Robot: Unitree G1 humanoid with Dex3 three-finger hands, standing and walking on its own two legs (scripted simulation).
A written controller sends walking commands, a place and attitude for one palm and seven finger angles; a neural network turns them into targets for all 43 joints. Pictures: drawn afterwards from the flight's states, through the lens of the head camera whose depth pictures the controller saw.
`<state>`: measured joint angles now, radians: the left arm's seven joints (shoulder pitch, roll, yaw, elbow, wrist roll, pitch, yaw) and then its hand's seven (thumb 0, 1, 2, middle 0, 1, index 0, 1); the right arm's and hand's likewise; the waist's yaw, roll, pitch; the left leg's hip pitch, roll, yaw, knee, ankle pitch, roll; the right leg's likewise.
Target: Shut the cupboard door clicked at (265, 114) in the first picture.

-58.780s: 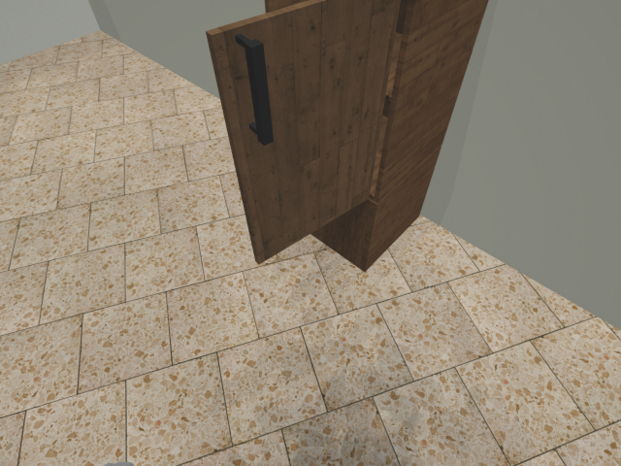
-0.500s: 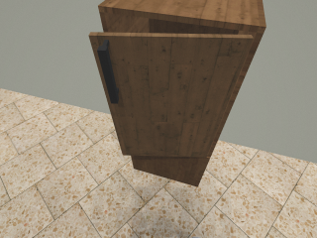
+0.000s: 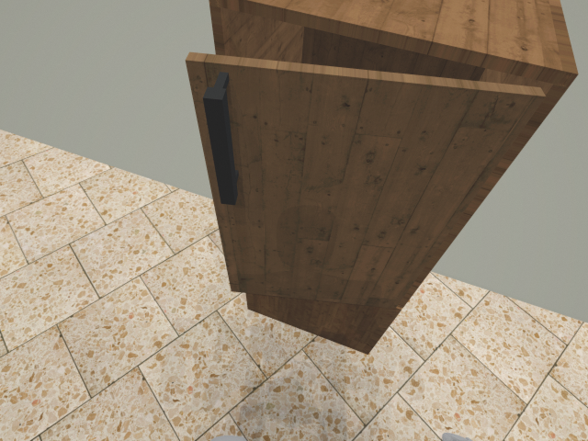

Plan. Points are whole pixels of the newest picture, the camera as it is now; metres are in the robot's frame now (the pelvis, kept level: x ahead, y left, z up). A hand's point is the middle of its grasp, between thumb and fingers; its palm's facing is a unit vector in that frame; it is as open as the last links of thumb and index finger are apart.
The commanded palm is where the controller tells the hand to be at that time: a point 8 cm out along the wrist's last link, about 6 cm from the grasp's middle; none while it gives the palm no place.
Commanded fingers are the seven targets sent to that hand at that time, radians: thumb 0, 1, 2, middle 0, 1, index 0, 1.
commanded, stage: come to a stop and stand still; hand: left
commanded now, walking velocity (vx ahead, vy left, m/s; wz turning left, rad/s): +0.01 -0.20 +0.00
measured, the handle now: (226, 144) +0.44 +0.13 +0.16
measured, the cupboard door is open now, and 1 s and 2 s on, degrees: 15 15 15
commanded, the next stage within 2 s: look again from close up in 0.88 s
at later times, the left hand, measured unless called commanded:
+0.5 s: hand out of the picture +0.01 +0.18 -0.17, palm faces -0.04 -0.98 -0.20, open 7.4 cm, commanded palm none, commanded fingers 0.00 0.90 0.90 -0.20 -0.30 -0.20 -0.30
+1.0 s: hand out of the picture -0.05 +0.13 -0.17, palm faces +0.01 -0.99 -0.16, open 7.3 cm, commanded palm none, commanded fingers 0.00 0.90 0.90 -0.20 -0.30 -0.20 -0.30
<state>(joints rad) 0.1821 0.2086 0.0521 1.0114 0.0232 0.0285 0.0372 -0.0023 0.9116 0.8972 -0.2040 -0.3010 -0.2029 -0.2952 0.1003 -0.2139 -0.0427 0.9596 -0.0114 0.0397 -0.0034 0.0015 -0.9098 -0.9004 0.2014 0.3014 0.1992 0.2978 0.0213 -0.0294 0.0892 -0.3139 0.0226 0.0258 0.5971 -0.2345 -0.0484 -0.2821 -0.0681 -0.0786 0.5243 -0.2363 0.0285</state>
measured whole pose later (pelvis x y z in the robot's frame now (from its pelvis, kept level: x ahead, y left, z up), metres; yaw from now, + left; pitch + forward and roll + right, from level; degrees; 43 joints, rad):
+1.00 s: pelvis -0.05 -0.03 +0.01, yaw -2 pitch -1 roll -1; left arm 0.29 0.13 0.00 1.14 0.01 0.00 0.03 0.00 0.92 0.90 -0.20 -0.30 -0.20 -0.29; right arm 0.28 -0.13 0.00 1.14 -0.02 0.01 -0.03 0.01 -0.92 -0.90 0.20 0.30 0.20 0.30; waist 0.00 0.00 0.03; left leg -0.23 0.06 0.02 0.43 -0.18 -0.03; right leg -0.12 0.01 -0.02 0.39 -0.26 -0.01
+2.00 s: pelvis -0.07 -0.05 -0.06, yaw +0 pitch +9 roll +0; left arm 0.54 0.22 0.21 0.08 -0.30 -0.43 -0.33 0.01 0.90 0.90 -0.43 -0.55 -0.43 -0.55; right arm 0.18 -0.26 -0.06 0.54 0.02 -0.28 -0.03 0.01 -0.90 -0.90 0.20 0.30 0.20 0.30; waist 0.04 -0.02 -0.10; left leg -0.76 0.05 -0.03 1.01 -0.40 -0.04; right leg -0.65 -0.01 -0.08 1.03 -0.54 -0.03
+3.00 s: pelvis -0.05 -0.02 -0.01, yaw +0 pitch -1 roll -1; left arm 0.26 0.29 0.19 -0.30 -0.30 0.10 -0.23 0.01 0.90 0.90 -1.28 -1.47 -1.28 -1.47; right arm 0.22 -0.22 0.09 0.57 0.05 -0.25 -0.08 0.01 -0.90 -0.90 0.21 0.30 0.21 0.30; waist 0.07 0.06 -0.05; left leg -0.35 0.02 0.00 0.65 -0.28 -0.01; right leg -0.23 -0.03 -0.06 0.63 -0.37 0.01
